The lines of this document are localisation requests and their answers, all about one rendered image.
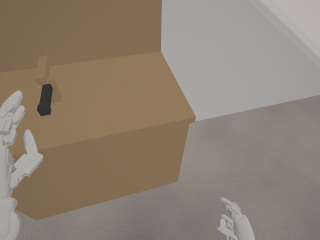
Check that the counter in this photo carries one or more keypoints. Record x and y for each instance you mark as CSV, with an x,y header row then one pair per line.
x,y
119,119

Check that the left robot hand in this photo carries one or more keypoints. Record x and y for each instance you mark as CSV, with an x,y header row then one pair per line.
x,y
11,114

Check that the tap lever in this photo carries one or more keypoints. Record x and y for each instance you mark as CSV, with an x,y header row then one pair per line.
x,y
44,106

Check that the left robot forearm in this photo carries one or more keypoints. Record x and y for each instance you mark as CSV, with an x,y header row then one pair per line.
x,y
10,222

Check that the right robot hand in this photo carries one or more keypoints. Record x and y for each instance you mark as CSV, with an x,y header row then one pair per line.
x,y
237,229

